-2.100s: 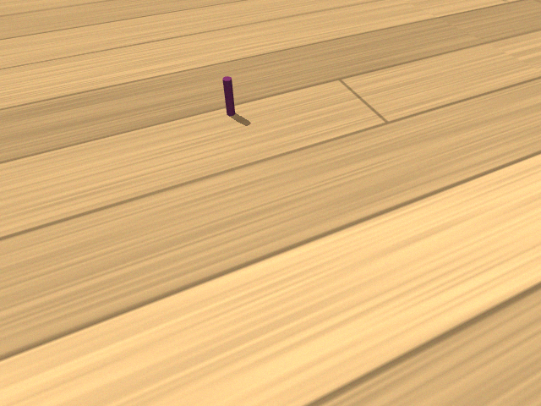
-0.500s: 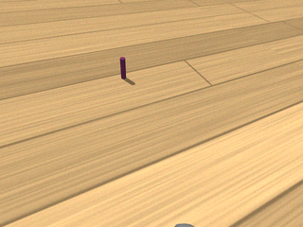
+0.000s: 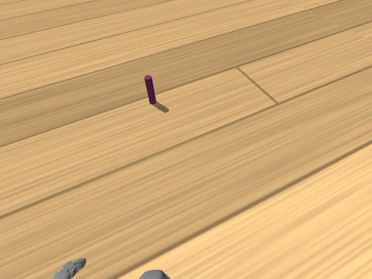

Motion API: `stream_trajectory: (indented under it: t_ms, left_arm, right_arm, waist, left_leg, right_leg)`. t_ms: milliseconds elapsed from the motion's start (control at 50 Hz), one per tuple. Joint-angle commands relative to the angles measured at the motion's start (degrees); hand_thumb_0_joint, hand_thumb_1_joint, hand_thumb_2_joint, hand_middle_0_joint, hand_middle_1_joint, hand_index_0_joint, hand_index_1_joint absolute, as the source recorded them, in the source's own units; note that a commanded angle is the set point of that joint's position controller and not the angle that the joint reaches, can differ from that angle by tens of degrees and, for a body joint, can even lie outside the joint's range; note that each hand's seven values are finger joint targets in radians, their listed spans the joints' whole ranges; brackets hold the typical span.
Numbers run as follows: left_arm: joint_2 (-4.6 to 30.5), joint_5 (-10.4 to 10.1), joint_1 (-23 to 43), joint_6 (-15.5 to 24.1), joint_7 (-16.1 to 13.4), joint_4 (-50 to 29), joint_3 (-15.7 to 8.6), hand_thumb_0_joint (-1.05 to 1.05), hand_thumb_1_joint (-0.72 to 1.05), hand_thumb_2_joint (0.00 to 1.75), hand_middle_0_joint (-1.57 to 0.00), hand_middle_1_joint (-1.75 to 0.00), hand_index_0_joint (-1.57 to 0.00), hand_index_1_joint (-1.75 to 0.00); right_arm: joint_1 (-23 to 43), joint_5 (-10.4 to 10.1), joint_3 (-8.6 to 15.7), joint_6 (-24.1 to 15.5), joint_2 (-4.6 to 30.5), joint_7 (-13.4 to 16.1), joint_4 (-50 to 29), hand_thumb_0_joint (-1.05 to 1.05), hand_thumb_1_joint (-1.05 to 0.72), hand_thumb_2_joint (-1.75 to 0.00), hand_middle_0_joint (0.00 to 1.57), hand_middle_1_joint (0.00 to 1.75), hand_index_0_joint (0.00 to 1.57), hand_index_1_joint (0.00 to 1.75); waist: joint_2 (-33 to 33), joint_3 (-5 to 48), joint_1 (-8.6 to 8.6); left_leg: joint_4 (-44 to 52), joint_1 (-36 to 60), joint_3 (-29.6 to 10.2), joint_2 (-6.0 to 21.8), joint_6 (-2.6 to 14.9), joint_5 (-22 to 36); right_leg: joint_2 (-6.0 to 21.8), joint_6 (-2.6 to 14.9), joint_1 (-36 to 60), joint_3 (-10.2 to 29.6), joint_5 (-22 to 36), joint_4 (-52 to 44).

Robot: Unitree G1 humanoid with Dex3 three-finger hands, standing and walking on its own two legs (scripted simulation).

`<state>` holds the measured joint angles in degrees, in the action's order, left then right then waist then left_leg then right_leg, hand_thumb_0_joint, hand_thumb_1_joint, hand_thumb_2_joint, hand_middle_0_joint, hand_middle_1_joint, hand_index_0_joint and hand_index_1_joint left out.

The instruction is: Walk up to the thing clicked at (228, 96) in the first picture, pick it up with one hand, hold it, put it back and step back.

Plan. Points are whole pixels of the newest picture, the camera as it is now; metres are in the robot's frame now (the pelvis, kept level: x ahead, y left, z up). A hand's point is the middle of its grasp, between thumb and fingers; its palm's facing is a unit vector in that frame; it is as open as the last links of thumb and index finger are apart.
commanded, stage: walk up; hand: left
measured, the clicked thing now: (150, 90) +1.49 +0.30 -0.65
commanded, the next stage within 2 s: none
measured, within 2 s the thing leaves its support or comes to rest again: neither
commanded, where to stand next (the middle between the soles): +1.17 +0.01 m, yaw +1 degrees
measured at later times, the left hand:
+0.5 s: hand (90, 194) +0.37 +0.30 -0.14, palm faces -0.13 -0.93 -0.34, open 7.4 cm
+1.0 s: hand (111, 146) +0.55 +0.28 -0.14, palm faces +0.01 -0.93 -0.37, open 7.4 cm
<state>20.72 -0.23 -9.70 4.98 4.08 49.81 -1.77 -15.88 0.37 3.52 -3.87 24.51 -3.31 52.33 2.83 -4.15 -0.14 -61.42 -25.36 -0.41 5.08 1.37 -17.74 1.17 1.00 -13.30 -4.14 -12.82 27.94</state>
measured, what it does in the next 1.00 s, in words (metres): walks ahead: left foot, then right foot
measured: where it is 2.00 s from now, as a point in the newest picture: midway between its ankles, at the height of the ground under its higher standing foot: (192, 158)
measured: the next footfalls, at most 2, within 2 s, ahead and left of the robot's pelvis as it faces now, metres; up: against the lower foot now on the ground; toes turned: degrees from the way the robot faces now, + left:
left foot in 0.18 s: +0.28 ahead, +0.16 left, +0.00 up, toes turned +6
right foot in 0.62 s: +0.50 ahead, -0.13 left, +0.00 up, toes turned -7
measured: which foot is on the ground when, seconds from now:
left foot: up 0.00-0.16, down 0.18-0.64, up 0.66-1.00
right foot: down 0.00-0.20, up 0.22-0.60, down 0.62-1.00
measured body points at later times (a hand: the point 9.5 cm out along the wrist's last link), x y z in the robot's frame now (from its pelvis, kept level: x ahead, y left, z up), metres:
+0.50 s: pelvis +0.28 +0.03 +0.00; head +0.30 +0.04 +0.45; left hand +0.38 +0.35 -0.11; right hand +0.30 -0.30 -0.10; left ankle +0.24 +0.15 -0.74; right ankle +0.40 -0.13 -0.70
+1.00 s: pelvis +0.52 -0.01 +0.00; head +0.55 +0.00 +0.45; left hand +0.55 +0.32 -0.11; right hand +0.64 -0.32 -0.11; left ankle +0.66 +0.14 -0.72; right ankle +0.46 -0.12 -0.74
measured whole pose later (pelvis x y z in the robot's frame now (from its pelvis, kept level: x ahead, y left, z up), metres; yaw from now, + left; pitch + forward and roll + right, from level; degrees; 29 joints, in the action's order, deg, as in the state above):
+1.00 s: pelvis +0.52 -0.01 +0.00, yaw +1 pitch -1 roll -2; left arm 24.4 0.9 -19.1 5.0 3.6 49.6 -2.8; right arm -12.5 1.3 3.9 -2.8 24.4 -4.9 51.3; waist 1.9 -3.8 3.0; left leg -36.1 -28.9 1.4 5.6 0.3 -7.7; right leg 0.6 0.7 -4.8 -7.9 -20.2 26.3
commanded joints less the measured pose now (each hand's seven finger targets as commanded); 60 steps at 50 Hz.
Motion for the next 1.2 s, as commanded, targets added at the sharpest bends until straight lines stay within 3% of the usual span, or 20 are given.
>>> stream_trajectory:
  t_ms: [0,60,140,160,180,200,320,480,560,580,600,620,740,840,940,1020,1040,1060,1080,1180]
  left_arm:
    - [18.58,0.54,0.08,1.74,-1.26,-4.49,-5.7,0.0,0.9,0.9,-0.2,-0.3,-0.2,-0.3]
    - [19.29,0.77,0.05,1.97,-0.66,-5.01,-5.71,0.0,0.9,0.9,-0.2,-0.3,-0.2,-0.3]
    - [17.23,1.46,0.63,1.4,-0.52,-5.03,-4.78,0.0,0.9,0.9,-0.2,-0.3,-0.2,-0.3]
    - [14.3,1.31,-1.9,1.07,-0.68,-4.55,-3.72,0.0,0.9,0.9,-0.2,-0.3,-0.2,-0.3]
    - [10.04,0.33,-4.46,0.88,-0.87,-5.08,-2.54,0.0,0.9,0.9,-0.2,-0.3,-0.2,-0.3]
    - [16.37,-0.08,-5.46,0.6,-1.92,-4.37,-3.57,0.0,0.9,0.9,-0.2,-0.3,-0.2,-0.3]
    - [16.31,0.12,-7.17,-0.31,-0.34,0.32,-3.63,0.0,0.9,0.9,-0.2,-0.3,-0.2,-0.3]
    - [13.92,0.66,1.74,-0.62,1.41,-2.59,-4.03,0.0,0.9,0.9,-0.2,-0.3,-0.2,-0.3]
    - [14.67,0.77,-4.06,-0.43,0.8,-0.43,-5.2,0.0,0.9,0.9,-0.2,-0.3,-0.2,-0.3]
    - [16.7,0.71,-10.41,0.18,0.09,1.07,-6.28,0.0,0.9,0.9,-0.2,-0.3,-0.2,-0.3]
    - [21.92,1.19,-16.66,0.83,-0.8,1.49,-7.92,0.0,0.9,0.9,-0.2,-0.3,-0.2,-0.3]
    - [25.84,0.28,-17.21,0.88,-1.14,0.76,-8.27,0.0,0.9,0.9,-0.2,-0.3,-0.2,-0.3]
    - [17.48,-0.19,-5.49,1.55,-2.04,-2.77,-5.47,0.0,0.9,0.9,-0.2,-0.3,-0.2,-0.3]
    - [18.18,0.87,-6.27,1.9,-1.86,-4.61,-5.99,0.0,0.9,0.9,-0.2,-0.3,-0.2,-0.3]
    - [18.31,0.73,-8.47,1.52,-1.69,-4.59,-5.6,0.0,0.9,0.9,-0.2,-0.3,-0.2,-0.3]
    - [16.73,0.75,-7.83,0.83,-2.17,-5.37,-4.31,0.0,0.9,0.9,-0.2,-0.3,-0.2,-0.3]
    - [13.4,0.15,-10.22,0.58,-2.44,-5.78,-3.03,0.0,0.9,0.9,-0.2,-0.3,-0.2,-0.3]
    - [12.46,-0.83,-12.55,0.22,-2.67,-6.01,-3.19,0.0,0.9,0.9,-0.2,-0.3,-0.2,-0.3]
    - [17.37,0.11,-9.0,-0.11,-3.43,-4.8,-3.79,0.0,0.9,0.9,-0.2,-0.3,-0.2,-0.3]
    - [15.72,0.03,-12.89,-0.98,-1.9,-0.93,-3.71,0.0,0.9,0.9,-0.2,-0.3,-0.2,-0.3]
  right_arm:
    - [-0.04,0.61,3.6,-0.77,9.8,-1.39,-4.56,0.0,-0.9,-0.9,0.2,0.3,0.2,0.3]
    - [2.72,0.79,4.17,-1.56,9.25,-2.08,-5.27,0.0,-0.9,-0.9,0.2,0.3,0.2,0.3]
    - [-8.52,1.01,6.21,-2.14,13.09,-0.97,-1.26,0.0,-0.9,-0.9,0.2,0.3,0.2,0.3]
    - [-15.24,1.66,7.31,-2.49,16.06,-0.15,0.14,0.0,-0.9,-0.9,0.2,0.3,0.2,0.3]
    - [-16.62,2.07,7.85,-2.93,20.4,0.73,-1.2,0.0,-0.9,-0.9,0.2,0.3,0.2,0.3]
    - [-11.61,-0.1,7.82,-2.89,21.61,0.78,-3.45,0.0,-0.9,-0.9,0.2,0.3,0.2,0.3]
    - [-1.17,-0.3,4.14,-3.41,14.33,1.27,-6.06,0.0,-0.9,-0.9,0.2,0.3,0.2,0.3]
    - [-1.45,-0.53,4.03,-3.29,15.17,0.81,-6.42,0.0,-0.9,-0.9,0.2,0.3,0.2,0.3]
    - [-0.71,-0.48,3.84,-2.31,14.85,1.46,-6.7,0.0,-0.9,-0.9,0.2,0.3,0.2,0.3]
    - [-2.9,-0.33,2.83,-2.26,11.94,1.53,-6.69,0.0,-0.9,-0.9,0.2,0.3,0.2,0.3]
    - [-5.98,-0.7,1.29,-2.37,7.59,1.53,-7.67,0.0,-0.9,-0.9,0.2,0.3,0.2,0.3]
    - [-4.75,-1.04,1.85,-2.16,10.46,1.81,-7.78,0.0,-0.9,-0.9,0.2,0.3,0.2,0.3]
    - [-5.68,-0.53,2.49,-0.67,10.75,0.8,-2.48,0.0,-0.9,-0.9,0.2,0.3,0.2,0.3]
    - [2.21,0.49,2.99,-0.05,9.72,-0.86,-5.22,0.0,-0.9,-0.9,0.2,0.3,0.2,0.3]
    - [7.28,0.54,2.99,-1.02,8.52,-1.46,-6.76,0.0,-0.9,-0.9,0.2,0.3,0.2,0.3]
    - [-4.3,1.11,4.66,-1.63,11.99,-0.5,-3.18,0.0,-0.9,-0.9,0.2,0.3,0.2,0.3]
    - [-11.26,2.03,5.95,-1.98,16.05,0.3,-2.34,0.0,-0.9,-0.9,0.2,0.3,0.2,0.3]
    - [-12.32,1.41,6.86,-2.23,20.44,0.82,-4.31,0.0,-0.9,-0.9,0.2,0.3,0.2,0.3]
    - [-10.63,-0.86,7.18,-1.95,19.92,1.0,-4.75,0.0,-0.9,-0.9,0.2,0.3,0.2,0.3]
    - [-0.69,-0.82,3.83,-2.29,13.45,1.73,-7.09,0.0,-0.9,-0.9,0.2,0.3,0.2,0.3]
  waist:
    - [-10.24,-0.44,0.66]
    - [-10.26,1.13,0.84]
    - [0.48,7.33,-5.98]
    - [11.27,9.19,-9.52]
    - [20.68,7.98,-8.57]
    - [10.11,9.17,-6.36]
    - [5.31,2.04,-0.26]
    - [4.01,0.83,-1.17]
    - [0.45,4.02,2.94]
    - [-6.57,8.57,5.81]
    - [-19.29,13.61,7.51]
    - [-19.97,11.75,7.72]
    - [-12.07,2.62,0.71]
    - [-10.22,-0.56,2.49]
    - [-8.69,1.56,3.22]
    - [0.23,7.03,-3.57]
    - [10.18,10.96,-6.58]
    - [15.55,12.87,-6.1]
    - [5.84,11.97,-6.16]
    - [5.09,2.54,0.0]
  left_leg:
    - [16.1,-2.34,0.82,3.59,-1.65,2.6]
    - [24.93,5.01,2.65,2.55,-1.85,11.29]
    - [26.55,27.65,6.15,-1.63,-0.01,7.16]
    - [33.56,33.5,-0.71,2.06,2.27,-4.98]
    - [44.47,35.86,-28.49,16.05,5.68,-15.81]
    - [51.11,32.44,-41.63,21.73,11.54,-19.92]
    - [48.31,15.97,-7.52,11.93,9.78,5.63]
    - [46.22,15.15,0.74,8.63,8.74,10.21]
    - [33.05,11.39,2.72,7.8,6.65,15.4]
    - [18.21,8.91,5.41,3.99,4.75,18.84]
    - [0.06,-1.07,7.34,-1.42,2.0,5.39]
    - [-7.59,-13.81,3.78,-6.62,0.91,-11.74]
    - [0.69,-5.24,-2.29,0.32,-0.2,1.33]
    - [15.68,-6.27,0.34,1.35,-1.82,5.54]
    - [26.92,1.04,3.29,0.01,-0.56,12.03]
    - [30.97,23.06,4.72,-3.64,2.95,6.57]
    - [35.63,32.62,-7.64,4.3,6.66,-1.55]
    - [43.76,40.77,-36.38,18.42,13.11,-5.36]
    - [44.92,35.41,-37.66,20.06,15.52,-3.67]
    - [46.04,14.62,-9.05,11.43,10.4,10.01]
  right_leg:
    - [13.64,12.93,-3.95,8.66,-6.94,-16.54]
    - [13.25,11.52,-6.33,7.76,-10.29,-15.39]
    - [9.12,7.67,-13.75,3.5,-4.35,4.16]
    - [4.27,5.72,-18.48,-0.73,-1.34,23.9]
    - [-4.0,2.26,-30.41,2.56,-17.15,39.71]
    - [-2.31,3.12,-30.56,8.63,-16.11,43.7]
    - [6.17,-0.52,-19.88,6.6,-5.11,29.88]
    - [3.93,-0.01,-11.51,0.42,7.39,7.59]
    - [0.68,1.38,3.83,-2.47,4.78,4.84]
    - [0.82,3.03,13.74,-0.13,-0.25,1.73]
    - [14.44,6.24,22.71,19.19,-9.0,-3.5]
    - [24.99,12.74,25.9,42.23,-11.44,-13.62]
    - [13.75,10.6,4.43,11.81,9.47,-12.48]
    - [14.03,11.63,1.45,7.9,-3.33,-15.93]
    - [13.54,9.94,3.74,4.56,5.17,-10.91]
    - [9.74,6.75,-3.32,-0.04,15.54,9.88]
    - [5.18,4.11,-12.72,-2.77,9.19,27.86]
    - [-4.23,1.42,-27.55,-0.57,-15.36,39.34]
    - [0.06,2.38,-26.84,7.1,-18.06,43.2]
    - [5.19,0.37,-16.98,6.67,-7.41,33.27]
